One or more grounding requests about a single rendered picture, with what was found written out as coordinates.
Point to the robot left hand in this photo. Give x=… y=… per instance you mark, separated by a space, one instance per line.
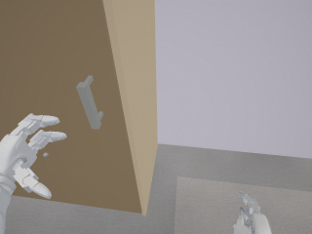
x=13 y=148

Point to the robot right hand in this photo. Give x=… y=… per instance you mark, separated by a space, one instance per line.
x=256 y=221

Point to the wardrobe door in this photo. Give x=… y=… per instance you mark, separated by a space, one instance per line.
x=47 y=47

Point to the robot left forearm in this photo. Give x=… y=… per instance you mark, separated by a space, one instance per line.
x=7 y=187

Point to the handle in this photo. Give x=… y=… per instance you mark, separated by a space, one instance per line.
x=87 y=99

